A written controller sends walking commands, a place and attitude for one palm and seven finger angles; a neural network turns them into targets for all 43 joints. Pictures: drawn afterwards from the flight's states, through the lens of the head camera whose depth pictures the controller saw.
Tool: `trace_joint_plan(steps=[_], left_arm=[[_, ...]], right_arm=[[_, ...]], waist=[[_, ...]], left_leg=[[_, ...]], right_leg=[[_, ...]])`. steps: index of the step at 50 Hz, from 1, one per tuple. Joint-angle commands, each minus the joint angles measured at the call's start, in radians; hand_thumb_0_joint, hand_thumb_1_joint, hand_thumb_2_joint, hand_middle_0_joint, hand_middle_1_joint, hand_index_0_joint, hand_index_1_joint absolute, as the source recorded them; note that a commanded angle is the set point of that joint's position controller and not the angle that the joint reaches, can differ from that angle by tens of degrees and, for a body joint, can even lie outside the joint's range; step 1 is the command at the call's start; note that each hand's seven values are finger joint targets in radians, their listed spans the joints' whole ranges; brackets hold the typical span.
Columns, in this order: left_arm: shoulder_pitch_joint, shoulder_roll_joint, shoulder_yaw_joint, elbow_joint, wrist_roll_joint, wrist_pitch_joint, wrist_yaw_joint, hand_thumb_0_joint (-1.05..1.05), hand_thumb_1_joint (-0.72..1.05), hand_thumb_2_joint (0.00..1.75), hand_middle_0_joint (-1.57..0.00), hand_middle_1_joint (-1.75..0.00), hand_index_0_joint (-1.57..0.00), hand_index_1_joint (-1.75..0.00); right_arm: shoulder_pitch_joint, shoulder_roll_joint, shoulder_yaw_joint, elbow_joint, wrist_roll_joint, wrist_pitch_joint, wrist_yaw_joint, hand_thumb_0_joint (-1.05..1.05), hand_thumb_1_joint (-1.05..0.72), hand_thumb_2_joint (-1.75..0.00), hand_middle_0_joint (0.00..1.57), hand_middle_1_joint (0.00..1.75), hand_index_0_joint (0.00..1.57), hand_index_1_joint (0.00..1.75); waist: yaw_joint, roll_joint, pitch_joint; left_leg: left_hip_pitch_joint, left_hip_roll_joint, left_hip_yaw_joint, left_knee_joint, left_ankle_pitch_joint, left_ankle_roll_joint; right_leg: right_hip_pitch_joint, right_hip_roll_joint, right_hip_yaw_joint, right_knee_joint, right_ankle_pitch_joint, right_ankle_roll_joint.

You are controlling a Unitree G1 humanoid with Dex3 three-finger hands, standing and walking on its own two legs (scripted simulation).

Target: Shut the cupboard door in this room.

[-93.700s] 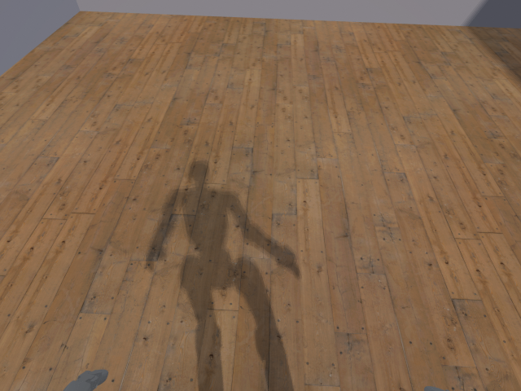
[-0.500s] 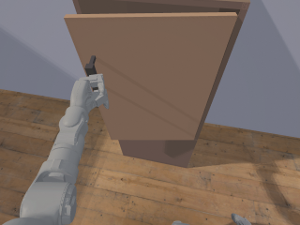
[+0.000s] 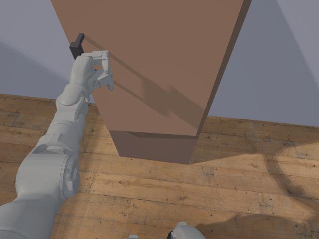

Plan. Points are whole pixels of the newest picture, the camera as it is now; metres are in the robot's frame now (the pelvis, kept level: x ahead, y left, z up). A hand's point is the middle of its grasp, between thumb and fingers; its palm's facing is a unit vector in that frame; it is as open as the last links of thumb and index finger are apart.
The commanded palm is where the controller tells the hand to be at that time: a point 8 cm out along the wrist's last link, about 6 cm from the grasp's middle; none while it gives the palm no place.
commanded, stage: push the door shut along its arc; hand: left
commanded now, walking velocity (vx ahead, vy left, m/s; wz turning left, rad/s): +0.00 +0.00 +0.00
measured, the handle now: (85, 61) +0.56 +0.16 +0.11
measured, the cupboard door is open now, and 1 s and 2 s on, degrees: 3 0 0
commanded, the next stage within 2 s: pull the fist back off the door in 0.92 s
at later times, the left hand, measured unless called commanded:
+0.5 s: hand (118, 62) +0.54 +0.07 +0.12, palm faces -0.29 -0.96 -0.02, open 3.1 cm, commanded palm +0.55 +0.12 +0.12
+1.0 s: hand (120, 61) +0.54 +0.06 +0.12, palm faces -0.36 -0.93 -0.04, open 3.3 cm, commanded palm +0.59 +0.09 +0.12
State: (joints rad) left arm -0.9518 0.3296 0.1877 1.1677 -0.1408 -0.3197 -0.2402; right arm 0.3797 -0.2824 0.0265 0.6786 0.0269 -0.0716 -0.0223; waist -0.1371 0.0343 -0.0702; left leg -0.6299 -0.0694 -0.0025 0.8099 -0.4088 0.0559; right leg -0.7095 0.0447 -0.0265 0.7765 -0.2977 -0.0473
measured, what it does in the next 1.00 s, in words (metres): stands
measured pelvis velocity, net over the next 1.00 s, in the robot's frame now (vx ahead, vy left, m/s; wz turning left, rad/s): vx -0.02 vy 0.00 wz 0.03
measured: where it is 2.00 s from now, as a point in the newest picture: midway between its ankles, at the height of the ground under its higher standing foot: outside the picture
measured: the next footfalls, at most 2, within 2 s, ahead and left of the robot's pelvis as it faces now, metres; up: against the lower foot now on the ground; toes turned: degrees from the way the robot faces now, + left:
none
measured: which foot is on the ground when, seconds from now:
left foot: down 0.00-1.00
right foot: down 0.00-1.00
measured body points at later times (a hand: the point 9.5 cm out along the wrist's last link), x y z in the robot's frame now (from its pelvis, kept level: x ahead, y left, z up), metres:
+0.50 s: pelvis +0.00 +0.00 -0.01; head +0.12 -0.01 +0.42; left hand +0.55 +0.12 +0.12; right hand -0.03 -0.27 -0.12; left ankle -0.01 +0.08 -0.70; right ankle +0.04 -0.09 -0.70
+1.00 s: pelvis -0.02 +0.00 -0.03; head +0.12 +0.01 +0.40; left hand +0.55 +0.12 +0.13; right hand -0.05 -0.27 -0.13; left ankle -0.01 +0.08 -0.70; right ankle +0.04 -0.09 -0.70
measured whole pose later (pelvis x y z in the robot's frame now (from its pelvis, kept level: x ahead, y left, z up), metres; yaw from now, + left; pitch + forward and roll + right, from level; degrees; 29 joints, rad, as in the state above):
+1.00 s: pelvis -0.02 +0.00 -0.03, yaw +2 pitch +22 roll -2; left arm -1.40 0.49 0.11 1.44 -0.11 -0.22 -0.36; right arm 0.40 -0.30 0.05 0.75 -0.01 -0.13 -0.03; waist -0.26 0.04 -0.06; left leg -0.93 -0.07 -0.05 0.99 -0.43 0.05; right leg -0.97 0.04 -0.09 0.89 -0.30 -0.05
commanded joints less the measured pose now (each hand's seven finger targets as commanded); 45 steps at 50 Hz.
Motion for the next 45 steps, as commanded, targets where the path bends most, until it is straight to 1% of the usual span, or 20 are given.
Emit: trace_joint_plan(steps=[1, 3, 4, 5, 6, 7, 12, 14, 16, 17, 21, 22, 25, 30, 31, 32, 34, 36, 39, 45], left_arm=[[-0.557, 0.216, 0.061, -0.155, -0.010, -0.056, -0.002, 0.00, 0.90, 0.90, -1.30, -1.50, -1.30, -1.50], [-0.563, 0.231, 0.070, -0.136, 0.001, -0.054, 0.001, 0.00, 0.90, 0.90, -1.30, -1.50, -1.30, -1.50], [-0.602, 0.229, 0.058, -0.153, 0.007, -0.058, 0.001, 0.00, 0.90, 0.90, -1.30, -1.50, -1.30, -1.50], [-0.612, 0.254, 0.082, -0.162, 0.009, -0.068, 0.003, 0.00, 0.90, 0.90, -1.30, -1.50, -1.30, -1.50], [-0.628, 0.246, 0.068, -0.182, 0.016, -0.076, 0.001, 0.00, 0.90, 0.90, -1.30, -1.50, -1.30, -1.50], [-0.610, 0.257, 0.086, -0.169, 0.013, -0.076, -0.001, 0.00, 0.90, 0.90, -1.30, -1.50, -1.30, -1.50], [-0.639, 0.260, 0.068, -0.077, 0.024, -0.046, -0.029, 0.00, 0.90, 0.90, -1.30, -1.50, -1.30, -1.50], [-0.665, 0.311, 0.096, -0.059, 0.032, -0.029, -0.035, 0.00, 0.90, 0.90, -1.30, -1.50, -1.30, -1.50], [-0.724, 0.318, 0.091, -0.078, 0.034, -0.032, -0.041, 0.00, 0.90, 0.90, -1.30, -1.50, -1.30, -1.50], [-0.750, 0.318, 0.090, -0.083, 0.031, -0.033, -0.045, 0.00, 0.90, 0.90, -1.30, -1.50, -1.30, -1.50], [-0.757, 0.373, 0.125, -0.096, 0.023, -0.039, -0.075, 0.00, 0.90, 0.90, -1.30, -1.50, -1.30, -1.50], [-0.786, 0.329, 0.082, -0.083, 0.024, -0.031, -0.084, 0.00, 0.90, 0.90, -1.30, -1.50, -1.30, -1.50], [-0.844, 0.340, 0.081, -0.068, 0.025, -0.017, -0.094, 0.00, 0.90, 0.90, -1.30, -1.50, -1.30, -1.50], [-0.936, 0.295, 0.039, -0.040, 0.024, 0.006, -0.105, 0.00, 0.90, 0.90, -1.30, -1.50, -1.30, -1.50], [-0.956, 0.315, 0.045, -0.027, 0.028, 0.010, -0.104, 0.00, 0.90, 0.90, -1.30, -1.50, -1.30, -1.50], [-0.962, 0.310, 0.038, 0.009, 0.029, 0.017, -0.105, 0.00, 0.90, 0.90, -1.30, -1.50, -1.30, -1.50], [-1.001, 0.273, 0.013, 0.012, 0.028, 0.019, -0.106, 0.00, 0.90, 0.90, -1.30, -1.50, -1.30, -1.50], [-1.048, 0.276, 0.009, -0.013, 0.029, 0.010, -0.108, 0.00, 0.90, 0.90, -1.30, -1.50, -1.30, -1.50], [-1.072, 0.255, -0.009, 0.007, 0.024, 0.014, -0.114, 0.00, 0.90, 0.90, -1.30, -1.50, -1.30, -1.50], [-1.154, 0.157, -0.075, -0.033, 0.008, 0.013, -0.125, 0.00, 0.90, 0.90, -1.30, -1.50, -1.30, -1.50]], right_arm=[[0.119, -0.154, -0.058, -0.072, -0.004, -0.022, -0.013, 0.00, -0.90, -0.90, 0.20, 0.30, 0.20, 0.30], [0.129, -0.156, -0.057, -0.074, -0.006, -0.020, -0.009, 0.00, -0.90, -0.90, 0.20, 0.30, 0.20, 0.30], [0.131, -0.157, -0.058, -0.074, -0.008, -0.020, -0.008, 0.00, -0.90, -0.90, 0.20, 0.30, 0.20, 0.30], [0.140, -0.158, -0.061, -0.077, -0.011, -0.020, -0.009, 0.00, -0.90, -0.90, 0.20, 0.30, 0.20, 0.30], [0.140, -0.157, -0.061, -0.076, -0.014, -0.020, -0.006, 0.00, -0.90, -0.90, 0.20, 0.30, 0.20, 0.30], [0.145, -0.158, -0.062, -0.076, -0.016, -0.020, -0.004, 0.00, -0.90, -0.90, 0.20, 0.30, 0.20, 0.30], [0.167, -0.166, -0.059, -0.071, -0.015, -0.009, -0.003, 0.00, -0.90, -0.90, 0.20, 0.30, 0.20, 0.30], [0.181, -0.175, -0.059, -0.071, -0.015, -0.003, -0.005, 0.00, -0.90, -0.90, 0.20, 0.30, 0.20, 0.30], [0.186, -0.174, -0.057, -0.072, -0.018, -0.004, -0.008, 0.00, -0.90, -0.90, 0.20, 0.30, 0.20, 0.30], [0.187, -0.174, -0.057, -0.069, -0.020, -0.007, -0.008, 0.00, -0.90, -0.90, 0.20, 0.30, 0.20, 0.30], [0.204, -0.179, -0.059, -0.069, -0.022, -0.007, -0.012, 0.00, -0.90, -0.90, 0.20, 0.30, 0.20, 0.30], [0.203, -0.176, -0.056, -0.063, -0.021, -0.007, -0.013, 0.00, -0.90, -0.90, 0.20, 0.30, 0.20, 0.30], [0.223, -0.182, -0.059, -0.047, -0.022, -0.008, -0.017, 0.00, -0.90, -0.90, 0.20, 0.30, 0.20, 0.30], [0.231, -0.183, -0.056, -0.026, -0.026, -0.015, -0.021, 0.00, -0.90, -0.90, 0.20, 0.30, 0.20, 0.30], [0.234, -0.188, -0.055, -0.015, -0.027, -0.015, -0.022, 0.00, -0.90, -0.90, 0.20, 0.30, 0.20, 0.30], [0.230, -0.189, -0.050, -0.012, -0.026, -0.018, -0.021, 0.00, -0.90, -0.90, 0.20, 0.30, 0.20, 0.30], [0.229, -0.189, -0.050, -0.003, -0.028, -0.025, -0.022, 0.00, -0.90, -0.90, 0.20, 0.30, 0.20, 0.30], [0.229, -0.194, -0.050, 0.004, -0.032, -0.034, -0.024, 0.00, -0.90, -0.90, 0.20, 0.30, 0.20, 0.30], [0.227, -0.198, -0.047, 0.016, -0.033, -0.047, -0.024, 0.00, -0.90, -0.90, 0.20, 0.30, 0.20, 0.30], [0.227, -0.198, -0.049, 0.042, -0.036, -0.074, -0.028, 0.00, -0.90, -0.90, 0.20, 0.30, 0.20, 0.30]], waist=[[-0.045, -0.042, -0.392], [-0.046, -0.031, -0.384], [-0.063, -0.023, -0.393], [-0.050, 0.001, -0.417], [-0.054, 0.028, -0.457], [-0.048, 0.019, -0.478], [-0.082, -0.022, -0.413], [-0.092, -0.026, -0.411], [-0.098, 0.020, -0.450], [-0.108, 0.021, -0.457], [-0.105, 0.017, -0.544], [-0.124, 0.026, -0.522], [-0.144, 0.041, -0.495], [-0.183, 0.083, -0.468], [-0.193, 0.066, -0.470], [-0.200, 0.068, -0.431], [-0.218, 0.077, -0.422], [-0.225, 0.111, -0.467], [-0.240, 0.124, -0.460], [-0.266, 0.167, -0.525]], left_leg=[[0.093, 0.041, -0.062, -0.094, 0.245, -0.027], [0.075, 0.041, -0.064, -0.091, 0.237, -0.027], [0.079, 0.043, -0.063, -0.085, 0.234, -0.026], [0.091, 0.038, -0.065, -0.077, 0.261, -0.027], [0.123, 0.043, -0.070, -0.071, 0.294, -0.032], [0.129, 0.044, -0.069, -0.063, 0.312, -0.032], [0.044, 0.042, -0.061, -0.056, 0.250, -0.023], [0.012, 0.042, -0.056, -0.049, 0.232, -0.018], [0.037, 0.040, -0.063, -0.040, 0.245, -0.021], [0.036, 0.041, -0.063, -0.031, 0.239, -0.019], [0.039, 0.042, -0.063, -0.009, 0.300, -0.018], [0.038, 0.042, -0.065, -0.007, 0.290, -0.018], [0.045, 0.044, -0.075, 0.004, 0.294, -0.015], [0.059, 0.045, -0.083, 0.021, 0.275, -0.013], [0.048, 0.050, -0.088, 0.026, 0.251, -0.014], [0.017, 0.049, -0.089, 0.026, 0.215, -0.013], [0.016, 0.050, -0.095, 0.025, 0.185, -0.012], [0.053, 0.054, -0.106, 0.036, 0.198, -0.014], [0.054, 0.059, -0.116, 0.044, 0.168, -0.014], [0.155, 0.065, -0.145, 0.056, 0.198, -0.014]], right_leg=[[0.256, -0.018, 0.046, -0.069, 0.243, 0.021], [0.246, -0.018, 0.047, -0.065, 0.234, 0.019], [0.235, -0.019, 0.048, -0.064, 0.233, 0.022], [0.240, -0.017, 0.047, -0.053, 0.249, 0.017], [0.232, -0.018, 0.047, -0.044, 0.268, 0.018], [0.240, -0.015, 0.047, -0.041, 0.283, 0.018], [0.224, -0.012, 0.051, -0.051, 0.256, 0.026], [0.229, -0.014, 0.060, -0.053, 0.254, 0.027], [0.213, -0.014, 0.060, -0.044, 0.252, 0.026], [0.206, -0.013, 0.062, -0.044, 0.246, 0.027], [0.253, -0.011, 0.069, -0.026, 0.319, 0.027], [0.226, -0.012, 0.065, -0.027, 0.308, 0.029], [0.179, -0.007, 0.056, -0.029, 0.288, 0.026], [0.090, -0.004, 0.049, -0.034, 0.237, 0.027], [0.080, -0.005, 0.053, -0.035, 0.213, 0.031], [0.059, -0.005, 0.054, -0.039, 0.177, 0.030], [0.030, -0.006, 0.049, -0.039, 0.139, 0.030], [-0.003, -0.005, 0.041, -0.024, 0.128, 0.029], [-0.052, -0.004, 0.031, -0.017, 0.081, 0.027], [-0.142, 0.000, 0.002, 0.006, 0.073, 0.023]])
